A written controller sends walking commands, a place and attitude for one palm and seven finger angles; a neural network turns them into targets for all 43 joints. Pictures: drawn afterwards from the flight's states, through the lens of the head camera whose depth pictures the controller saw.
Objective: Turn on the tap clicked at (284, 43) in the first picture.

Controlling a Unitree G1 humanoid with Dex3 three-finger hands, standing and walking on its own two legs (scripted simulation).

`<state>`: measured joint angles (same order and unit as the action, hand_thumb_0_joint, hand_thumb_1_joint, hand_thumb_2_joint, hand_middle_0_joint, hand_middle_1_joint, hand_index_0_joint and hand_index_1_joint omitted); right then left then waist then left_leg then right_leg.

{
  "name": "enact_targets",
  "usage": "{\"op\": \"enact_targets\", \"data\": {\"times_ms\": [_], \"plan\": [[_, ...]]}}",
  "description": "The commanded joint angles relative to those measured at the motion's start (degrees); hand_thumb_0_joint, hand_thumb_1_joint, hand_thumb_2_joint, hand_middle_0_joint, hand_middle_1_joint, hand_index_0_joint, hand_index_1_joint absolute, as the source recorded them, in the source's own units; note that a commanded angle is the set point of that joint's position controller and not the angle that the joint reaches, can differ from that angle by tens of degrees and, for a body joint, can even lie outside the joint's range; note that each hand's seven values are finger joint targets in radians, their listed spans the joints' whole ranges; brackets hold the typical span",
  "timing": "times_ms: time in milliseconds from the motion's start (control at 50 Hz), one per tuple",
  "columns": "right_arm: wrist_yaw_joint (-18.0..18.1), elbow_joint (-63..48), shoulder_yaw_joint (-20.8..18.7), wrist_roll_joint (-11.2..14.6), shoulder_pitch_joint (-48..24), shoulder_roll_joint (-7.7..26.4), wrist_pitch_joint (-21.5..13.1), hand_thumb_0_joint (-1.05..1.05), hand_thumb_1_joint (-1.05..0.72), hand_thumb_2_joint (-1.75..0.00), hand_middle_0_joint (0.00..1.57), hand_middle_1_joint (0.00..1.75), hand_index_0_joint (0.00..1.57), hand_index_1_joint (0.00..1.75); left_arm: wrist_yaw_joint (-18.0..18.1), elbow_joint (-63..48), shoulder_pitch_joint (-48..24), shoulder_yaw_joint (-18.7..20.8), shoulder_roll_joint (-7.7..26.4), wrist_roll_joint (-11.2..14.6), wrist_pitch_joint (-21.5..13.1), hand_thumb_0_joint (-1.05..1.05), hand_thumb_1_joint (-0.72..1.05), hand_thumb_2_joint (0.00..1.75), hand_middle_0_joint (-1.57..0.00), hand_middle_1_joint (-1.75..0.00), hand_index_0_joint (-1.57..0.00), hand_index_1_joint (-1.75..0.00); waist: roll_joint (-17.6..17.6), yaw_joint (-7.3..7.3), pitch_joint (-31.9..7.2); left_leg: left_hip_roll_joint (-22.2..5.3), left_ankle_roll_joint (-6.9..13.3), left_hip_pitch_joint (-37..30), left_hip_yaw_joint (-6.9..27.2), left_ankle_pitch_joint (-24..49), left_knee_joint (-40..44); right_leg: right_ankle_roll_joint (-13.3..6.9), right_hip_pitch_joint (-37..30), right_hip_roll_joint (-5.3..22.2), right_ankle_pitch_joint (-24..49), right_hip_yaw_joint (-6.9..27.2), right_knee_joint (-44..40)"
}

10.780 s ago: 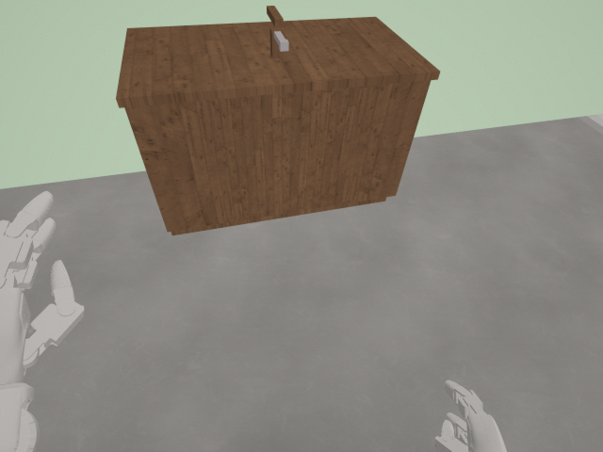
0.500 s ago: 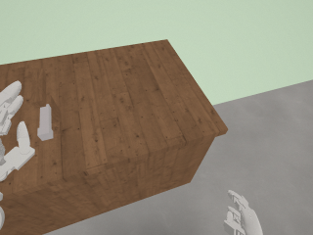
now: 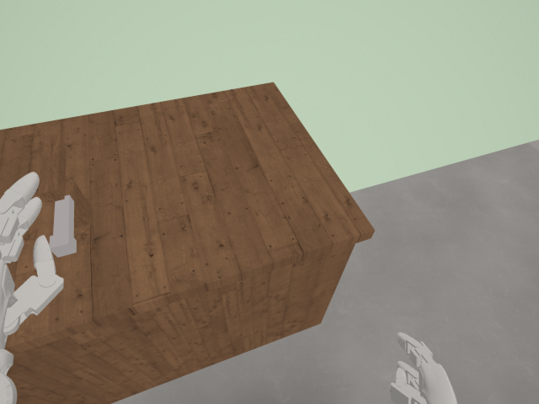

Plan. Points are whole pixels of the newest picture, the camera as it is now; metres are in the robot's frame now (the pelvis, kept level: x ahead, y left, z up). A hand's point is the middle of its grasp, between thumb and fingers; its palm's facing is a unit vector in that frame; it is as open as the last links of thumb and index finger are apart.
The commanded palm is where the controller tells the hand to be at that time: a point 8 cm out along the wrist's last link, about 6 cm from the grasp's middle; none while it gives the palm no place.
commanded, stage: come to a stop and stand still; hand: left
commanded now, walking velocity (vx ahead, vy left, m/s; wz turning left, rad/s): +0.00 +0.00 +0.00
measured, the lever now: (63, 244) +0.33 +0.35 +0.02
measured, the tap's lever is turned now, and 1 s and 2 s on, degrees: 0 0 0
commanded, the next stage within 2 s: look again from close up in 1.06 s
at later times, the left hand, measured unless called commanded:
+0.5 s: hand (18, 265) +0.23 +0.30 +0.14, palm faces +0.33 -0.85 -0.40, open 7.4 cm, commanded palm +0.17 +0.32 +0.17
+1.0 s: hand out of the picture +0.24 +0.34 +0.16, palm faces +0.35 -0.86 -0.37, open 7.4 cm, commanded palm +0.18 +0.38 +0.17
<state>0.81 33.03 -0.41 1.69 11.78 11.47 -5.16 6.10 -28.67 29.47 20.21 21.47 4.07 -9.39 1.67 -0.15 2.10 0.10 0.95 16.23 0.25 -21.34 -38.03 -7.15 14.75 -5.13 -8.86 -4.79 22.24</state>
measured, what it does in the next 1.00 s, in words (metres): shifts its weight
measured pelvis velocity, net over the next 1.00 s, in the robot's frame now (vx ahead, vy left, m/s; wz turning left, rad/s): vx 0.02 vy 0.10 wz -0.01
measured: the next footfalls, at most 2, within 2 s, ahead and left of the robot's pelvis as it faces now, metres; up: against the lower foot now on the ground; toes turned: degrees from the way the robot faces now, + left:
none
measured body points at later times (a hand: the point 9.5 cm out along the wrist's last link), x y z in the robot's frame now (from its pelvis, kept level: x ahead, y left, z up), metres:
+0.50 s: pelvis +0.01 +0.04 +0.00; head +0.04 +0.07 +0.45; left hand +0.21 +0.34 +0.16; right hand +0.17 -0.18 -0.08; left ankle -0.01 +0.13 -0.74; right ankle +0.04 -0.03 -0.74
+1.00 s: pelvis +0.02 +0.10 +0.00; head +0.05 +0.13 +0.44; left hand +0.21 +0.38 +0.18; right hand +0.20 -0.11 -0.07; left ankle -0.01 +0.13 -0.74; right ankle +0.04 -0.03 -0.74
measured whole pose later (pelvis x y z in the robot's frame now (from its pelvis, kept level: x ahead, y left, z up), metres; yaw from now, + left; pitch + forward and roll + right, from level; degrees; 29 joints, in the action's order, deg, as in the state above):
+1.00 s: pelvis +0.02 +0.10 +0.00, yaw -1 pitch -1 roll +0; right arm -0.3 31.6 1.7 -0.3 11.2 9.5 -6.9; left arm 4.5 -29.1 21.8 19.7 21.5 1.8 -12.0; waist 3.4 2.9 5.1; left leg 6.9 6.5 7.7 -3.9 -15.0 -23.2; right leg -0.6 14.1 1.5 -13.0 -1.1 27.9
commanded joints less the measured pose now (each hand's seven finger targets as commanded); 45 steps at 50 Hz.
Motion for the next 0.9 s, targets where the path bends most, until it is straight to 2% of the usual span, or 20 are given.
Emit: {"op": "enact_targets", "data": {"times_ms": [0, 40, 60, 80, 100, 120, 160, 200, 260, 280, 300, 320, 400, 440, 500, 580, 700, 780, 800, 880], "plan": [[1.0, -7.7, -0.6, -0.6, -5.6, 5.5, -3.2, 0.0, -0.9, -0.9, 0.2, 0.3, 0.2, 0.3, 2.6, -12.7, -5.4, 8.0, 11.6, -0.3, -4.5, 0.0, 0.9, 0.9, -0.2, -0.3, -0.2, -0.3, -1.5, 0.73, -7.7, -1.2, 1.2, -4.1, -0.1, 6.2, 14.2, 5.9, -7.5, 14.9, -1.2, 14.0, -9.5], [1.3, -8.0, -1.2, -0.7, -5.0, 6.4, -3.7, 0.0, -0.9, -0.9, 0.2, 0.3, 0.2, 0.3, 2.9, -13.0, -6.7, 6.1, 9.8, -0.5, -5.2, 0.0, 0.9, 0.9, -0.2, -0.3, -0.2, -0.3, -4.8, 1.39, -8.7, -4.3, 2.5, -7.2, 2.6, 9.7, 17.5, 9.0, -7.7, 11.9, -2.4, 13.1, -7.8], [1.9, -3.7, -3.5, -2.8, 7.7, 9.4, -8.6, 0.0, -0.9, -0.9, 0.2, 0.3, 0.2, 0.3, 1.5, -25.5, -64.8, 36.5, 52.2, -9.1, -11.3, 0.0, 0.9, 0.9, -0.2, -0.3, -0.2, -0.3, -3.5, -0.18, 1.6, -4.5, 1.4, -1.0, -5.6, 12.4, 16.2, 20.0, 3.3, 4.1, 1.2, 7.6, -7.9], [1.5, -4.7, -1.8, -1.4, 1.5, 4.1, -8.5, 0.0, -0.9, -0.9, 0.2, 0.3, 0.2, 0.3, -1.4, 6.0, -35.2, 15.9, 20.7, -3.6, -9.0, 0.0, 0.9, 0.9, -0.2, -0.3, -0.2, -0.3, -8.5, 0.93, -13.3, -6.1, 2.9, -4.0, 0.4, 16.9, 17.6, 15.8, -6.2, 7.5, 3.9, 8.1, 1.6], [0.3, -8.2, -2.4, 0.6, -3.7, 6.0, -6.7, 0.0, -0.9, -0.9, 0.2, 0.3, 0.2, 0.3, -0.2, -1.3, -23.5, 13.5, 15.1, -0.6, -8.1, 0.0, 0.9, 0.9, -0.2, -0.3, -0.2, -0.3, -13.7, 3.55, -14.0, -5.5, 2.3, -7.1, -0.9, 16.9, 13.9, 12.5, -9.0, 8.3, 8.4, 10.6, 3.3], [0.6, -6.8, -2.5, -0.4, -2.1, 7.2, -6.9, 0.0, -0.9, -0.9, 0.2, 0.3, 0.2, 0.3, -0.8, 5.8, -21.2, 7.8, 10.8, -1.3, -7.0, 0.0, 0.9, 0.9, -0.2, -0.3, -0.2, -0.3, -14.1, 2.45, -12.5, -4.4, 0.9, -2.4, -0.7, 12.7, 12.9, 8.2, -10.3, 9.5, 7.9, 12.4, 2.6], [-0.8, -8.2, -2.1, -0.1, -2.2, 7.3, -6.8, 0.0, -0.9, -0.9, 0.2, 0.3, 0.2, 0.3, -1.5, 0.0, -15.2, 3.7, 7.9, -0.8, -7.4, 0.0, 0.9, 0.9, -0.2, -0.3, -0.2, -0.3, -13.7, 2.59, -10.5, -3.2, 0.8, -1.1, -0.8, 9.8, 14.1, 7.9, -11.0, 9.8, 6.8, 11.8, 1.5], [-2.1, -8.4, -1.3, 0.8, -3.5, 6.3, -6.6, 0.0, -0.9, -0.9, 0.2, 0.3, 0.2, 0.3, -1.2, -0.3, -6.0, 0.7, 4.0, -0.2, -7.5, 0.0, 0.9, 0.9, -0.2, -0.3, -0.2, -0.3, -6.3, 3.15, -9.9, -2.8, 1.4, -0.9, -1.2, 8.8, 12.3, 10.0, -11.2, 10.4, 6.1, 12.4, -0.8], [-1.6, -8.8, -1.6, 0.4, -3.8, 6.7, -5.6, 0.0, -0.9, -0.9, 0.2, 0.3, 0.2, 0.3, -0.4, -1.7, -4.8, 5.5, 9.2, -0.4, -7.2, 0.0, 0.9, 0.9, -0.2, -0.3, -0.2, -0.3, 12.3, 3.17, -6.9, -1.3, 0.7, 0.4, -0.2, 6.5, 10.0, 9.3, -8.6, 12.2, -0.5, 14.4, -7.2], [-1.1, -8.7, -1.6, 0.3, -4.1, 6.5, -5.4, 0.0, -0.9, -0.9, 0.2, 0.3, 0.2, 0.3, -0.1, -0.9, -5.4, 8.3, 11.4, -0.3, -7.2, 0.0, 0.9, 0.9, -0.2, -0.3, -0.2, -0.3, 16.1, 2.99, -6.2, -1.2, 0.7, -0.2, 0.3, 5.9, 9.8, 8.4, -6.5, 12.7, -3.7, 14.7, -8.6], [-0.7, -8.4, -1.5, 0.4, -5.4, 6.7, -4.9, 0.0, -0.9, -0.9, 0.2, 0.3, 0.2, 0.3, 0.5, -2.1, -5.9, 12.4, 15.5, -0.3, -7.4, 0.0, 0.9, 0.9, -0.2, -0.3, -0.2, -0.3, 13.3, 2.94, -6.2, -1.2, 0.6, -1.7, 0.2, 6.4, 10.4, 7.5, -4.5, 13.2, -4.9, 15.0, -8.8], [-0.2, -8.8, -1.1, 0.1, -5.2, 6.0, -4.8, 0.0, -0.9, -0.9, 0.2, 0.3, 0.2, 0.3, 0.4, -2.3, -6.6, 11.8, 14.0, 0.1, -7.7, 0.0, 0.9, 0.9, -0.2, -0.3, -0.2, -0.3, 11.9, 2.32, -6.6, -1.2, 0.8, -2.2, 0.6, 6.5, 11.3, 7.0, -4.1, 13.2, -6.9, 14.2, -8.5], [0.7, -8.9, -0.3, -0.7, -6.9, 6.3, -5.9, 0.0, -0.9, -0.9, 0.2, 0.3, 0.2, 0.3, 0.1, -12.9, -14.5, 11.4, 15.2, -0.2, -9.5, 0.0, 0.9, 0.9, -0.2, -0.3, -0.2, -0.3, -8.2, 2.09, -7.4, -3.4, 1.4, -6.0, 2.1, 11.4, 16.0, 6.8, -4.2, 10.2, -0.9, 13.4, -4.3], [0.9, -8.8, -0.2, -1.0, -5.9, 6.2, -6.8, 0.0, -0.9, -0.9, 0.2, 0.3, 0.2, 0.3, 0.1, -12.9, -15.6, 8.7, 12.6, -0.5, -9.6, 0.0, 0.9, 0.9, -0.2, -0.3, -0.2, -0.3, -12.3, 2.27, -9.3, -4.6, 1.4, -5.4, 3.0, 15.4, 16.9, 6.6, -8.4, 9.2, 5.5, 10.7, -0.8], [0.3, -8.2, -0.3, -0.9, -6.0, 6.3, -8.3, 0.0, -0.9, -0.9, 0.2, 0.3, 0.2, 0.3, 0.1, -14.0, -15.8, 5.2, 9.6, -1.1, -9.0, 0.0, 0.9, 0.9, -0.2, -0.3, -0.2, -0.3, -11.9, 2.16, -11.4, -5.0, 0.7, -8.0, 2.8, 22.3, 16.0, 6.5, -9.8, 8.5, 12.1, 9.0, 1.4], [-0.1, -8.1, -1.5, -1.1, -3.8, 7.6, -7.5, 0.0, -0.9, -0.9, 0.2, 0.3, 0.2, 0.3, 0.0, -9.0, -10.4, 3.9, 7.6, -1.4, -7.6, 0.0, 0.9, 0.9, -0.2, -0.3, -0.2, -0.3, -3.6, 1.93, -10.5, -6.0, -0.9, -7.0, 4.2, 28.0, 16.5, 6.1, -10.3, 7.8, 13.7, 7.5, 2.5], [0.1, -9.2, -1.3, -0.7, -4.9, 7.1, -4.5, 0.0, -0.9, -0.9, 0.2, 0.3, 0.2, 0.3, -0.7, -6.6, -9.0, 7.3, 9.9, -1.1, -6.6, 0.0, 0.9, 0.9, -0.2, -0.3, -0.2, -0.3, -5.1, 1.8, -6.8, -6.9, -4.1, -5.3, 4.7, 32.3, 19.5, 6.4, -7.3, 6.6, 7.7, 5.0, 4.2], [0.3, -10.3, -1.4, -1.2, -4.5, 7.0, -4.2, 0.0, -0.9, -0.9, 0.2, 0.3, 0.2, 0.3, -1.0, -10.4, -12.3, 5.8, 9.4, -1.3, -7.0, 0.0, 0.9, 0.9, -0.2, -0.3, -0.2, -0.3, -6.8, 1.68, -6.5, -8.2, -4.6, -6.3, 5.3, 33.5, 20.3, 6.4, -6.0, 6.6, 1.4, 4.4, 5.2], [0.2, -10.5, -1.1, -1.2, -5.9, 6.7, -4.4, 0.0, -0.9, -0.9, 0.2, 0.3, 0.2, 0.3, -0.9, -13.8, -14.1, 6.5, 10.8, -1.5, -7.2, 0.0, 0.9, 0.9, -0.2, -0.3, -0.2, -0.3, -9.6, 1.78, -7.4, -8.0, -4.8, -8.9, 4.7, 36.1, 20.4, 6.4, -4.5, 6.2, 0.0, 4.0, 6.3], [-0.3, -10.3, -1.6, -1.8, -4.1, 6.9, -4.7, 0.0, -0.9, -0.9, 0.2, 0.3, 0.2, 0.3, -0.6, -14.9, -14.3, 4.9, 9.6, -2.0, -7.1, 0.0, 0.9, 0.9, -0.2, -0.3, -0.2, -0.3, -10.0, 1.82, -8.2, -9.1, -5.2, -12.0, 4.9, 43.0, 19.2, 6.2, -3.4, 6.3, -3.0, 3.5, 7.4]]}}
